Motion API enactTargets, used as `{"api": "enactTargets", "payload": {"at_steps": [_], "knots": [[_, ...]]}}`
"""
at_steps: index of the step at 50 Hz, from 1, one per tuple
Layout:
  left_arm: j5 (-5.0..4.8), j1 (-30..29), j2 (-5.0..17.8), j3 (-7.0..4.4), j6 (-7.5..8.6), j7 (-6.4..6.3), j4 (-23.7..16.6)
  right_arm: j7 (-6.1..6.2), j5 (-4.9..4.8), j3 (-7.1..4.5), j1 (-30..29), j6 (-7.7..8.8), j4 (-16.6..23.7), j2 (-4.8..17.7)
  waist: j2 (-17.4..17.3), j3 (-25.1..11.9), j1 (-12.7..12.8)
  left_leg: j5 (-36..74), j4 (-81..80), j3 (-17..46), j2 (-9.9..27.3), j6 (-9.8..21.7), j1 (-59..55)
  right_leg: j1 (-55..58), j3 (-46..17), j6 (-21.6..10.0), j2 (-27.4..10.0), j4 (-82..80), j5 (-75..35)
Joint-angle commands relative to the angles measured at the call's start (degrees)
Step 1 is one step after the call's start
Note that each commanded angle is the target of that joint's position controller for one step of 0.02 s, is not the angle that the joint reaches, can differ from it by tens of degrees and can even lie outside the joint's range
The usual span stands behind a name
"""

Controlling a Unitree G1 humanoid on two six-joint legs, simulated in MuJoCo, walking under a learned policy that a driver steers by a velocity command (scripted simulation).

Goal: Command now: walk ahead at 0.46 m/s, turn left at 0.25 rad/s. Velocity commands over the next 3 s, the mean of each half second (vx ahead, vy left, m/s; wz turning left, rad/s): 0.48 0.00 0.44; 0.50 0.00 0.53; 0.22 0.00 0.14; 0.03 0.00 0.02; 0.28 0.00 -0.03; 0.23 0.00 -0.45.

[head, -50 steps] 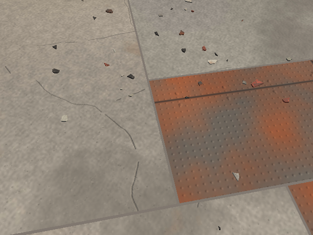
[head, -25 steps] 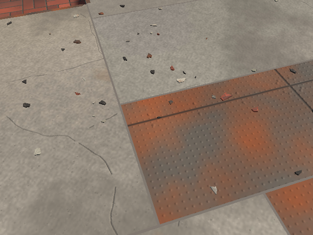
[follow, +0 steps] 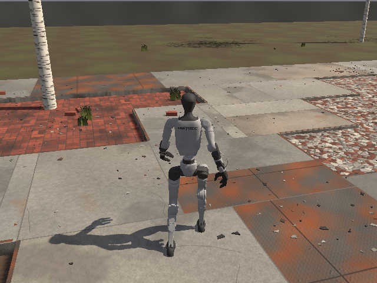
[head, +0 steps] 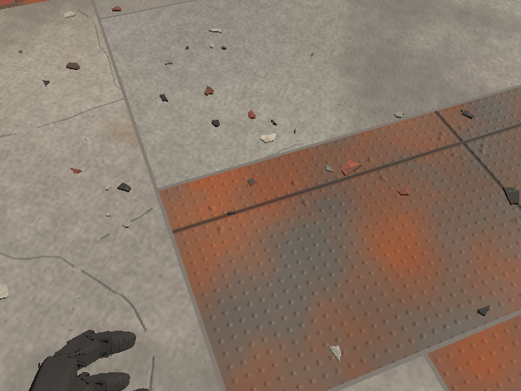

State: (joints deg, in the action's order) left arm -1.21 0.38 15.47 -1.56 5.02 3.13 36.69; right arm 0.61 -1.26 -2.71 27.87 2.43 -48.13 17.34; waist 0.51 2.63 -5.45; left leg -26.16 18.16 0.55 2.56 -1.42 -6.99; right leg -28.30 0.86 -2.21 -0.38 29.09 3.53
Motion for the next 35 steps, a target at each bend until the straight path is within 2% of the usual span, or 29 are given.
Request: {"api": "enactTargets", "payload": {"at_steps": [1,2,3,4,5,6,7,9,10,13,16,18,20,22,24,25,26,27,28,29,30,31,32,33,34,35], "knots": [[1.89,25.4,18.1,-6.46,-0.20,-2.05,2.2,0.22,1.22,0.28,0.9,1.01,6.8,2.1,7.1,-21.9,13.2,21.0,41.5,-0.3,-0.4,2.4,36.1,52.8,-24.4,-10.2,-17.9,0.0,12.9],[1.91,25.6,15.1,-5.42,0.01,-1.72,2.2,0.33,-0.41,0.52,1.8,1.87,6.3,2.2,15.4,-27.3,12.7,-5.9,52.5,7.4,-4.5,2.1,41.8,51.6,-43.4,-13.1,-23.6,-11.4,23.3],[1.37,21.0,11.0,-4.10,0.11,-1.76,2.3,0.09,-2.26,-1.25,-3.0,2.04,7.2,7.5,11.6,-16.4,12.2,-3.3,56.9,8.5,-1.2,2.5,47.2,43.6,-36.8,-10.7,-21.9,-13.8,28.0],[0.93,17.7,9.0,-3.57,0.08,-1.97,2.4,0.02,-2.26,-1.37,-6.8,2.05,8.2,7.9,8.5,-9.7,10.7,1.1,56.4,6.1,1.6,3.1,48.1,36.0,-28.4,-9.4,-20.3,-14.4,23.8],[1.16,14.7,7.5,-3.21,0.27,-1.94,2.8,0.10,-1.26,-1.38,-8.6,1.95,8.4,7.1,5.0,-6.0,8.9,5.2,53.8,5.5,3.5,3.1,46.3,28.9,-22.5,-8.7,-18.0,-15.9,17.6],[1.65,12.4,5.9,-2.90,0.81,-1.91,3.0,0.11,-0.80,-1.75,-7.8,1.29,7.7,6.5,6.0,-4.4,6.8,8.3,51.5,6.2,5.2,3.0,43.2,24.2,-17.1,-7.9,-15.7,-17.5,12.5],[1.96,10.8,5.4,-2.95,1.24,-1.90,3.3,-0.09,-0.94,-1.71,-6.2,0.47,7.0,5.4,6.8,-3.8,5.4,10.1,51.0,6.2,5.9,2.7,40.5,21.1,-13.6,-7.9,-14.7,-19.2,10.2],[1.80,9.6,5.3,-3.24,2.30,-1.94,4.4,-0.08,-0.89,-1.53,-6.0,-0.89,6.8,3.6,5.2,-1.8,4.3,11.5,50.1,5.9,6.3,2.0,40.3,17.7,-8.3,-8.8,-14.6,-21.9,5.5],[1.83,9.3,5.8,-3.46,2.62,-1.99,5.0,0.08,-0.71,-1.57,-7.2,-1.32,7.4,3.4,4.5,-0.5,4.0,13.0,49.0,6.2,6.3,1.5,41.7,16.9,-6.2,-8.9,-14.6,-22.9,3.9],[2.02,10.3,6.9,-3.84,2.69,-2.49,6.3,-0.05,-0.19,-1.49,-11.4,-1.11,9.1,3.2,2.6,1.6,4.8,20.9,41.3,6.8,6.0,0.6,46.2,19.0,-0.6,-9.0,-14.0,-23.7,-0.5],[1.80,11.3,8.6,-4.14,2.10,-3.00,6.9,-1.47,-0.08,-0.81,-17.0,-0.19,10.9,2.0,1.2,2.7,6.9,28.5,29.8,3.0,5.2,1.0,45.0,21.1,5.0,-8.1,-12.9,-23.8,-3.6],[1.41,13.8,9.9,-4.51,1.47,-3.21,7.8,-2.40,-0.03,-0.28,-21.6,0.05,12.8,1.1,0.1,3.9,9.0,29.5,24.7,0.7,4.9,1.7,45.8,24.3,6.7,-8.0,-14.1,-23.5,-4.7],[0.79,15.9,10.8,-4.84,0.54,-3.22,8.6,-3.17,-0.16,-0.16,-24.6,0.08,14.7,1.2,-0.1,4.7,10.1,27.9,21.0,-0.5,4.5,2.7,47.6,29.2,7.9,-7.5,-15.3,-22.0,-6.6],[0.15,16.8,11.7,-5.16,-0.55,-3.23,9.1,-3.83,-0.14,-0.36,-26.2,0.04,16.4,1.9,0.5,4.4,9.9,24.2,18.7,-2.3,3.4,4.2,47.9,33.5,9.1,-6.6,-16.2,-18.9,-12.7],[-0.30,16.0,13.5,-5.63,-1.44,-3.50,8.8,-4.04,-0.03,-1.32,-24.1,-0.32,17.2,3.8,2.7,1.0,7.5,18.5,18.2,-5.5,-0.3,6.4,42.0,35.8,10.8,-5.3,-16.2,-11.6,-31.8],[-0.56,15.6,14.2,-5.82,-1.93,-3.65,8.5,-3.91,-0.04,-2.32,-19.8,-0.64,16.7,5.5,3.8,-2.3,4.7,15.7,18.5,-7.0,-2.7,7.8,36.0,36.0,11.6,-4.6,-15.7,-4.3,-40.7],[-0.88,14.8,14.2,-5.69,-2.32,-3.77,8.2,-3.43,-0.21,-3.88,-12.0,-0.94,15.0,8.0,3.5,-6.7,0.0,16.4,16.2,-7.8,-5.6,9.7,25.1,32.8,12.8,-3.3,-14.2,6.6,-43.3],[-0.33,15.0,12.5,-4.89,-2.07,-3.99,7.6,-2.39,-0.37,-5.88,-2.1,-1.59,12.6,11.8,0.6,-11.8,-4.9,18.5,14.3,-3.0,-4.8,12.2,7.8,21.4,13.1,-0.8,-12.0,22.3,-32.7],[2.31,21.0,3.4,-2.11,-0.93,-3.28,4.4,-1.67,-0.82,-7.03,-3.0,-1.46,12.4,18.8,-16.4,-15.8,2.2,11.6,11.3,27.8,10.6,22.2,-12.8,-6.1,10.6,3.3,-1.3,44.3,22.4],[1.00,16.9,6.4,-1.97,1.38,-2.58,3.5,-2.15,-0.22,-5.70,-1.8,-0.23,15.2,15.3,-10.9,-26.3,-0.8,1.1,0.5,49.4,17.0,27.4,-17.7,-13.5,-4.9,3.2,3.1,53.0,31.7],[-1.42,9.9,10.5,-3.09,2.53,-2.12,1.6,-2.52,0.47,-4.55,-3.5,0.71,14.6,11.5,-6.5,-18.3,-2.4,3.3,-2.5,42.2,15.9,23.4,-13.1,-18.7,-7.0,1.9,0.0,52.7,26.0],[-1.34,8.6,9.5,-2.57,3.19,-2.27,0.7,-2.51,0.40,-4.14,-6.4,1.25,14.4,10.2,-3.2,-11.9,0.1,8.1,-2.3,35.0,13.6,21.3,-4.9,-18.2,-6.5,1.0,-2.5,47.6,20.9],[0.16,9.0,9.2,-2.57,3.31,-2.74,1.4,-2.39,0.36,-3.56,-10.5,1.37,14.9,8.4,-0.2,-7.9,2.8,15.6,-2.2,28.8,11.2,19.7,3.3,-14.8,-6.4,1.2,-4.6,42.2,17.8],[1.02,10.3,9.8,-2.95,2.84,-2.86,1.9,-2.09,1.06,-3.05,-13.0,1.52,15.8,7.0,-1.5,-6.8,4.9,22.1,-2.9,24.9,9.5,19.2,8.9,-10.4,-6.9,1.6,-5.9,39.1,15.6],[1.35,11.2,9.9,-3.10,2.13,-2.78,2.2,-1.89,1.35,-2.88,-14.1,1.53,16.3,6.8,-2.1,-6.3,5.9,25.3,-4.0,23.1,8.5,19.2,12.2,-7.8,-6.7,2.3,-6.1,37.3,14.6],[1.79,11.8,9.2,-2.99,1.55,-2.77,2.4,-1.64,1.15,-2.96,-14.4,1.66,16.1,7.1,-1.9,-5.9,6.4,28.7,-4.6,21.4,7.9,19.4,14.2,-6.9,-6.0,3.3,-6.0,35.1,13.7]]}}
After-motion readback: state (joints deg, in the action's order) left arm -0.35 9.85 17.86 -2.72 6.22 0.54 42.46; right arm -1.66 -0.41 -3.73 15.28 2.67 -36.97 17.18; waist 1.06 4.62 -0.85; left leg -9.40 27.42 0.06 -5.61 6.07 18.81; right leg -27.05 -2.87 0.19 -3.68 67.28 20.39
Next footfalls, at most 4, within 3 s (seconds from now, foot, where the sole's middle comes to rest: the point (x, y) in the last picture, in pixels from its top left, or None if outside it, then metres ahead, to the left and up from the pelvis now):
0.54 left None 0.43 0.17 -0.76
1.02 right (210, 274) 0.77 0.09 -0.76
1.42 left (120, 302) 0.71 0.34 -0.76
2.56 left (71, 258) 0.85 0.48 -0.76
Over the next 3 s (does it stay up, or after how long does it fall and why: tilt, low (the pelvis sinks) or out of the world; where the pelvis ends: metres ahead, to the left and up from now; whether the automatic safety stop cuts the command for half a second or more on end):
stays up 0.89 0.37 0.02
